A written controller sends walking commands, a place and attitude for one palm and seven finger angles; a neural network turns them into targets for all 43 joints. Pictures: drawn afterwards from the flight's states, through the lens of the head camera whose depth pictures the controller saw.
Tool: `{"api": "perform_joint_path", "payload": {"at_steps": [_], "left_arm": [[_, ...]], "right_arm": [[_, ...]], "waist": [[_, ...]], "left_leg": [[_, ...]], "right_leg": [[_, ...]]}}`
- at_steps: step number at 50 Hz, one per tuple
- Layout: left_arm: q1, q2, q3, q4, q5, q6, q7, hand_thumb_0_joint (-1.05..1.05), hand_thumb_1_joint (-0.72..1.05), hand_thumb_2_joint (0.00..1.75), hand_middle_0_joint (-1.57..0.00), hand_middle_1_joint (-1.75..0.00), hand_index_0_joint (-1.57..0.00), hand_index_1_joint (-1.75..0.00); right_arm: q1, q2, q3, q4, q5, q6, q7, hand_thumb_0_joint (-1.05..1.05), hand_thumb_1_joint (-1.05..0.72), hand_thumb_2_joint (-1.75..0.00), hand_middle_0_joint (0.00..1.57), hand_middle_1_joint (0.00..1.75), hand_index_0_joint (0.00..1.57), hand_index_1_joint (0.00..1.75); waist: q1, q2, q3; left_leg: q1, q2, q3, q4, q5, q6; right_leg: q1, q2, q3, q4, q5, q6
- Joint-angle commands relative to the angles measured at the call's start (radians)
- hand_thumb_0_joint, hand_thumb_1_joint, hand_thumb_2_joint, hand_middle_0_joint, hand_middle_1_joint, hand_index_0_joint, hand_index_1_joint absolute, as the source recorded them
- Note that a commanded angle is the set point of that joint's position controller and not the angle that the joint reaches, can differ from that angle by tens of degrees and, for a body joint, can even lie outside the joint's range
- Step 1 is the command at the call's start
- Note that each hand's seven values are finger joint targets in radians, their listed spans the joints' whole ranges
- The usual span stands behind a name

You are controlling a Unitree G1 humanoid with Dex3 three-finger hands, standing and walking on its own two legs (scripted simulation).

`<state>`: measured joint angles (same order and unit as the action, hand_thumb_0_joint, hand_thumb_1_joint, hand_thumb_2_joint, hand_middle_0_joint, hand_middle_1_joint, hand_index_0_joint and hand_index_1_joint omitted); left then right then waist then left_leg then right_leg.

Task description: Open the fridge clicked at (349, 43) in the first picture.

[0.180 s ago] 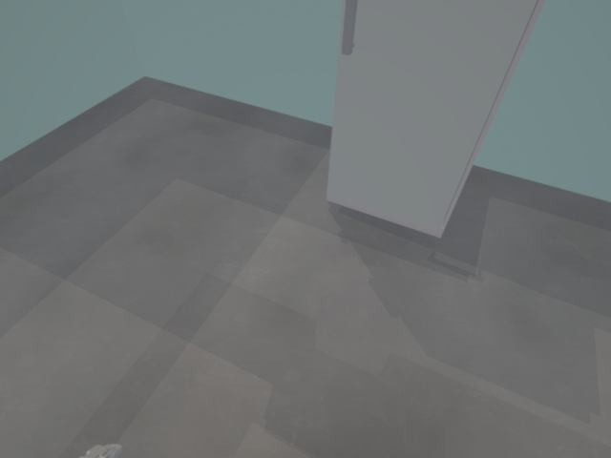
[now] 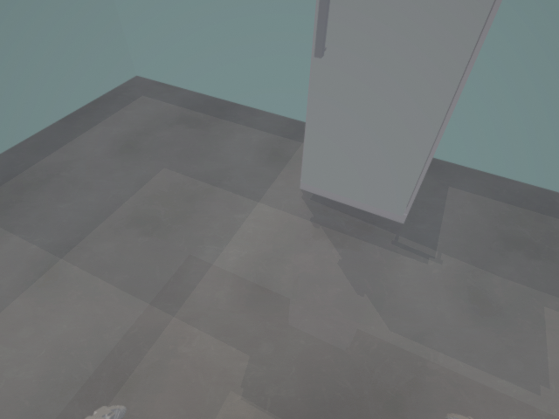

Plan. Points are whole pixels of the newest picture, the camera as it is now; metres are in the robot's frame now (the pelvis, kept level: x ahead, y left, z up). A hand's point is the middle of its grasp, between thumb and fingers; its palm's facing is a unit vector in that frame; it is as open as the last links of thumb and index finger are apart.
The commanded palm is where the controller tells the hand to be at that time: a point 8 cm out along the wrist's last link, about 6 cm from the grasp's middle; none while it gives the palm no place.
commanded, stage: stand and wait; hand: left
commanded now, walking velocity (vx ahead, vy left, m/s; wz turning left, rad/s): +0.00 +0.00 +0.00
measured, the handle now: (326, 1) +1.28 -0.07 +0.15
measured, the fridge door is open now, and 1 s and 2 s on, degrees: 0 0 0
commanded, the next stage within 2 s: look at it before walking up in 0.64 s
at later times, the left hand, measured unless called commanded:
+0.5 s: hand out of the picture +0.05 +0.24 -0.15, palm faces -0.02 -0.94 -0.34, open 7.3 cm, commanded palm none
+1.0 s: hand out of the picture +0.05 +0.24 -0.15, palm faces -0.03 -0.95 -0.32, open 7.3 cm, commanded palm none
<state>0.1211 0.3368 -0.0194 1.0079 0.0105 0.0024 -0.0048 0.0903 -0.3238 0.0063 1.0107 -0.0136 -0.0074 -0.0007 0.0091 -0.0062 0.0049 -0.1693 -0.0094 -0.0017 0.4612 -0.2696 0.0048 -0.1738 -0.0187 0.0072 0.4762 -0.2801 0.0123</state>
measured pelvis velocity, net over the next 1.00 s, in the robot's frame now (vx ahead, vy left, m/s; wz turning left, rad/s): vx -0.02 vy -0.01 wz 0.00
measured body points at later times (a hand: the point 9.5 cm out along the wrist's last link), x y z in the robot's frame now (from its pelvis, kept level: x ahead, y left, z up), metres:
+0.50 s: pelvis -0.01 -0.01 +0.00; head -0.01 +0.00 +0.45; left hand +0.05 +0.29 -0.13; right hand +0.06 -0.31 -0.13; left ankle -0.01 +0.12 -0.74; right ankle -0.01 -0.13 -0.74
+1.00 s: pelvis -0.02 -0.01 +0.01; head -0.02 +0.00 +0.46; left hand +0.05 +0.29 -0.13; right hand +0.05 -0.30 -0.13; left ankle -0.01 +0.12 -0.74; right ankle -0.01 -0.13 -0.74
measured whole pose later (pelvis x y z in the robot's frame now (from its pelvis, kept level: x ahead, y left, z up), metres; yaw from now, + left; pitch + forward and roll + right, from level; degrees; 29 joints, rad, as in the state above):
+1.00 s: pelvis -0.02 -0.01 +0.01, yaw +0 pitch -2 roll +0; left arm 0.15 0.34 -0.01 1.08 0.01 0.00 -0.01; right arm 0.13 -0.33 0.00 1.11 -0.01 -0.01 0.00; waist 0.01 -0.01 0.03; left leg -0.15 0.00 -0.01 0.38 -0.19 -0.01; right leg -0.15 -0.01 0.00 0.39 -0.20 0.00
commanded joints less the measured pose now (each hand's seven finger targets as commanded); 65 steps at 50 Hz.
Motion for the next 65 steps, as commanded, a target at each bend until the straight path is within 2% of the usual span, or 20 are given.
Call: {"api": "perform_joint_path", "payload": {"at_steps": [1, 7, 15, 22, 39, 41, 44, 50, 55, 58, 65], "left_arm": [[-0.041, 0.211, 0.056, -0.061, 0.001, -0.026, 0.02, 0.0, 0.9, 0.9, -0.2, -0.3, -0.2, -0.3], [-0.034, 0.205, 0.058, -0.048, 0.0, -0.028, 0.02, 0.0, 0.9, 0.9, -0.2, -0.3, -0.2, -0.3], [-0.025, 0.208, 0.057, -0.02, -0.001, -0.027, 0.018, 0.0, 0.9, 0.9, -0.2, -0.3, -0.2, -0.3], [-0.024, 0.214, 0.055, -0.001, -0.002, -0.029, 0.017, 0.0, 0.9, 0.9, -0.2, -0.3, -0.2, -0.3], [-0.023, 0.211, 0.052, 0.01, 0.001, -0.027, 0.015, 0.0, 0.9, 0.9, -0.2, -0.3, -0.2, -0.3], [-0.021, 0.213, 0.053, 0.009, 0.001, -0.028, 0.015, 0.0, 0.9, 0.9, -0.2, -0.3, -0.2, -0.3], [-0.017, 0.211, 0.051, 0.011, 0.001, -0.028, 0.014, 0.0, 0.9, 0.9, -0.2, -0.3, -0.2, -0.3], [-0.017, 0.209, 0.053, 0.013, 0.001, -0.029, 0.015, 0.0, 0.9, 0.9, -0.2, -0.3, -0.2, -0.3], [-0.014, 0.21, 0.051, 0.016, 0.0, -0.028, 0.015, 0.0, 0.9, 0.9, -0.2, -0.3, -0.2, -0.3], [-0.017, 0.21, 0.051, 0.018, 0.001, -0.029, 0.015, 0.0, 0.9, 0.9, -0.2, -0.3, -0.2, -0.3], [-0.017, 0.212, 0.052, 0.02, 0.001, -0.029, 0.015, 0.0, 0.9, 0.9, -0.2, -0.3, -0.2, -0.3]], "right_arm": [[-0.05, -0.213, -0.052, -0.057, -0.001, -0.026, -0.014, 0.0, -0.9, -0.9, 0.2, 0.3, 0.2, 0.3], [-0.048, -0.209, -0.052, -0.039, 0.0, -0.028, -0.015, 0.0, -0.9, -0.9, 0.2, 0.3, 0.2, 0.3], [-0.04, -0.215, -0.047, -0.007, 0.003, -0.027, -0.014, 0.0, -0.9, -0.9, 0.2, 0.3, 0.2, 0.3], [-0.028, -0.218, -0.044, 0.014, 0.005, -0.025, -0.012, 0.0, -0.9, -0.9, 0.2, 0.3, 0.2, 0.3], [-0.018, -0.22, -0.043, 0.034, 0.005, -0.025, -0.009, 0.0, -0.9, -0.9, 0.2, 0.3, 0.2, 0.3], [-0.01, -0.219, -0.042, 0.032, 0.006, -0.025, -0.009, 0.0, -0.9, -0.9, 0.2, 0.3, 0.2, 0.3], [-0.015, -0.22, -0.042, 0.035, 0.005, -0.025, -0.009, 0.0, -0.9, -0.9, 0.2, 0.3, 0.2, 0.3], [-0.011, -0.222, -0.042, 0.035, 0.005, -0.028, -0.01, 0.0, -0.9, -0.9, 0.2, 0.3, 0.2, 0.3], [-0.015, -0.225, -0.041, 0.036, 0.006, -0.028, -0.01, 0.0, -0.9, -0.9, 0.2, 0.3, 0.2, 0.3], [-0.015, -0.222, -0.041, 0.037, 0.007, -0.026, -0.01, 0.0, -0.9, -0.9, 0.2, 0.3, 0.2, 0.3], [-0.016, -0.226, -0.039, 0.038, 0.007, -0.027, -0.011, 0.0, -0.9, -0.9, 0.2, 0.3, 0.2, 0.3]], "waist": [[-0.008, 0.009, -0.055], [-0.008, 0.009, -0.062], [-0.007, 0.017, -0.048], [-0.007, -0.006, -0.032], [-0.005, 0.008, 0.006], [-0.006, -0.005, -0.009], [-0.006, 0.008, 0.0], [-0.006, 0.017, -0.029], [-0.005, 0.023, -0.029], [-0.006, 0.004, -0.012], [-0.006, 0.014, -0.026]], "left_leg": [[0.022, 0.11, -0.087, -0.076, 0.258, 0.034], [0.033, 0.115, -0.085, -0.085, 0.271, 0.031], [0.032, 0.116, -0.093, -0.111, 0.228, 0.028], [0.024, 0.117, -0.097, -0.127, 0.187, 0.025], [0.008, 0.118, -0.111, -0.157, 0.124, 0.023], [0.011, 0.118, -0.112, -0.152, 0.132, 0.024], [0.011, 0.117, -0.112, -0.154, 0.127, 0.023], [0.023, 0.123, -0.115, -0.154, 0.173, 0.023], [0.029, 0.124, -0.115, -0.157, 0.173, 0.023], [0.025, 0.123, -0.114, -0.159, 0.168, 0.023], [0.037, 0.125, -0.111, -0.159, 0.196, 0.021]], "right_leg": [[0.016, -0.098, 0.079, -0.075, 0.24, -0.047], [0.033, -0.101, 0.079, -0.085, 0.262, -0.046], [0.037, -0.102, 0.088, -0.116, 0.221, -0.046], [0.031, -0.106, 0.095, -0.14, 0.178, -0.047], [-0.003, -0.101, 0.103, -0.174, 0.08, -0.043], [0.005, -0.103, 0.103, -0.174, 0.084, -0.043], [-0.007, -0.101, 0.106, -0.176, 0.077, -0.043], [0.021, -0.101, 0.095, -0.161, 0.134, -0.042], [0.021, -0.101, 0.093, -0.161, 0.139, -0.041], [0.013, -0.103, 0.093, -0.168, 0.134, -0.041], [0.029, -0.102, 0.093, -0.164, 0.168, -0.041]]}}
